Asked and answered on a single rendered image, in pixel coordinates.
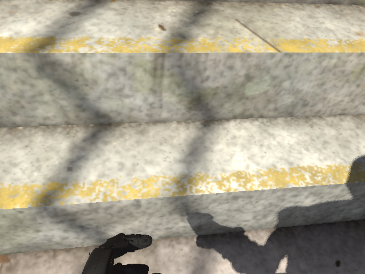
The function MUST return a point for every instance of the robot left hand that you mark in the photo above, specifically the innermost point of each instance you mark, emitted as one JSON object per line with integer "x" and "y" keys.
{"x": 101, "y": 259}

